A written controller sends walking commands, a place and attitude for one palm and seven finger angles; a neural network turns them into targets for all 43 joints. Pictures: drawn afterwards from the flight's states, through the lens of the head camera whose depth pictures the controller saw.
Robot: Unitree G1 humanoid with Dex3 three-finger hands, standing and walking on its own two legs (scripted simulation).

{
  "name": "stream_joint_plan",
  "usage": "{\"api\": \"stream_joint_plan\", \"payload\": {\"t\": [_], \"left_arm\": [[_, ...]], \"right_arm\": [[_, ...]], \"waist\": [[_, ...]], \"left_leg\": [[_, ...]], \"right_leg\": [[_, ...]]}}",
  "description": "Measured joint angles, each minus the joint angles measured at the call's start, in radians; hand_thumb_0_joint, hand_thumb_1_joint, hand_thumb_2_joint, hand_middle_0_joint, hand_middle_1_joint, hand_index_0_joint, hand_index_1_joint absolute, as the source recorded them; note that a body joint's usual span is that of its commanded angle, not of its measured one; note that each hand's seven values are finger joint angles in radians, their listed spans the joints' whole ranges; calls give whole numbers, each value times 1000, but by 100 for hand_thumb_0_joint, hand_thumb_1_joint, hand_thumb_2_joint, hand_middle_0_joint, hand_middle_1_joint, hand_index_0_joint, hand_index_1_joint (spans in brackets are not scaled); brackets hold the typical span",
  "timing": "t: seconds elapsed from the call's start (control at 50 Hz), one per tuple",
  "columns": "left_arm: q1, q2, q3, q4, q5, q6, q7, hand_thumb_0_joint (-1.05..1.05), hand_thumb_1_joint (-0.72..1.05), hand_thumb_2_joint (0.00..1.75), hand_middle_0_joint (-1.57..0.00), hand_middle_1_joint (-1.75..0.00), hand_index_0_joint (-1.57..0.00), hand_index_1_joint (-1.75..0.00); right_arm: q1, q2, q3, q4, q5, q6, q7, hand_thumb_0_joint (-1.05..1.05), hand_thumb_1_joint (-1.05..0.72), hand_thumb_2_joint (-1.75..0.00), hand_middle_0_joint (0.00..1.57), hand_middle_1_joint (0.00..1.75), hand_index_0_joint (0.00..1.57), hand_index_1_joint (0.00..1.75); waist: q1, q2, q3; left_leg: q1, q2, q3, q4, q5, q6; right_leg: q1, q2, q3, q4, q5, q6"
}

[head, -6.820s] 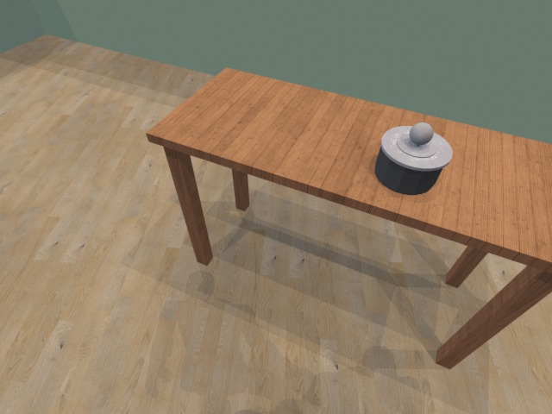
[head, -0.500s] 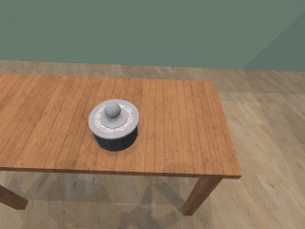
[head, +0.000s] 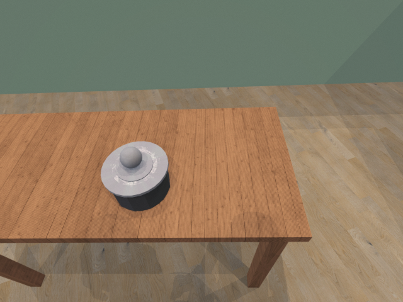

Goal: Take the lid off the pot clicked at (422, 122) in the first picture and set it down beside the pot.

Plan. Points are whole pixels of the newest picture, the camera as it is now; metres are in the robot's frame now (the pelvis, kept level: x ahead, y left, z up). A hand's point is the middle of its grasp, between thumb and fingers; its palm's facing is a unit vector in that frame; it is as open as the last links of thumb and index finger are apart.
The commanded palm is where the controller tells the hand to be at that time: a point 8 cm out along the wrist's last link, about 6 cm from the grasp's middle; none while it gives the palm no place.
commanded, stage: come to a stop and stand still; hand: left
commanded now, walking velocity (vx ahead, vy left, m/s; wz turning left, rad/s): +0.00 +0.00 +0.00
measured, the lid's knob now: (131, 157) +0.41 +0.19 +0.04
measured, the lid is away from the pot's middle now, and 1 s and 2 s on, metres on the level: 0.00 0.00 0.00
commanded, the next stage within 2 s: look again from close up in 0.30 s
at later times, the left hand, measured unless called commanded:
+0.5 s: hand out of the picture +0.02 +0.17 -0.17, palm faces +0.02 -0.97 -0.23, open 7.3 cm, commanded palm none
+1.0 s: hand out of the picture -0.01 +0.17 -0.17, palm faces +0.03 -0.98 -0.19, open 7.4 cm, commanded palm none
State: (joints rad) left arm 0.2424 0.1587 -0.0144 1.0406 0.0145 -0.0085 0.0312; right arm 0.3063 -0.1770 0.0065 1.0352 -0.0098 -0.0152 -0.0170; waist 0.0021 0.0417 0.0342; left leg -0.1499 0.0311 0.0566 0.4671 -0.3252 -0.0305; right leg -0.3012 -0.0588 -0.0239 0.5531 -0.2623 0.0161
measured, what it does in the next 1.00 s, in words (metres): stands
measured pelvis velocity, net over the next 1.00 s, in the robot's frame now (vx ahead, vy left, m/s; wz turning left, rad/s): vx -0.01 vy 0.00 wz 0.01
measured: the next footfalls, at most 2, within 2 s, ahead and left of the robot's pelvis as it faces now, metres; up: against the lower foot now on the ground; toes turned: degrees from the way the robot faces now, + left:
none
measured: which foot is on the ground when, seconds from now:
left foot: down 0.00-1.00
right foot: down 0.00-1.00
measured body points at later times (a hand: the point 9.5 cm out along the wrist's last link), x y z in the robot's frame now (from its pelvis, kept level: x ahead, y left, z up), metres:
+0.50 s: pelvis +0.00 -0.01 +0.00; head +0.03 -0.02 +0.45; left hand +0.02 +0.22 -0.15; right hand +0.00 -0.23 -0.16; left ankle -0.05 +0.14 -0.73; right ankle +0.02 -0.13 -0.73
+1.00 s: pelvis -0.01 +0.00 +0.00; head +0.01 +0.00 +0.45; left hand -0.01 +0.22 -0.16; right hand -0.02 -0.21 -0.16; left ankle -0.05 +0.14 -0.73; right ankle +0.02 -0.13 -0.73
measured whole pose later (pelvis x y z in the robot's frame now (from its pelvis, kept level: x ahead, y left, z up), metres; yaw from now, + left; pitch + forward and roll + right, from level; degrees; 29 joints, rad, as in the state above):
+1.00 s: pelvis -0.01 +0.00 +0.00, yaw +1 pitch +0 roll +1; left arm 0.28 0.15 -0.01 1.09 0.02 0.00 0.03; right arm 0.31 -0.11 0.01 1.12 0.00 -0.03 -0.02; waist 0.01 -0.01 0.05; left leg -0.15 0.04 0.04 0.46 -0.31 -0.03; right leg -0.27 -0.05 -0.04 0.50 -0.23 0.01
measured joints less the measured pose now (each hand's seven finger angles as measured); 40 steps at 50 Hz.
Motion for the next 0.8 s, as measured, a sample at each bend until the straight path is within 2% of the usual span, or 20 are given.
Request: {"api": "stream_joint_plan", "payload": {"t": [0.18,0.36,0.8], "left_arm": [[-28,3,7,0,-1,-4,1,0,92,89,-20,-30,-21,-30],[-19,8,11,11,0,0,1,0,92,89,-20,-30,-21,-30],[29,-2,8,52,2,4,0,1,91,89,-20,-30,-20,-30]], "right_arm": [[-1,16,-1,29,1,-3,-4,0,-91,-89,20,30,20,29],[-6,21,-2,45,2,-4,-6,0,-91,-89,20,30,20,29],[1,49,2,77,8,-13,-6,0,-91,-89,20,30,20,29]], "waist": [[-6,-9,6],[-1,-18,9],[12,-42,13]], "left_leg": [[13,16,-11,-17,5,-15],[20,24,-18,-27,12,-21],[16,17,-20,-20,18,-10]], "right_leg": [[15,15,-14,-13,-1,-15],[27,22,-24,-28,5,-20],[37,15,-24,-49,26,-10]]}}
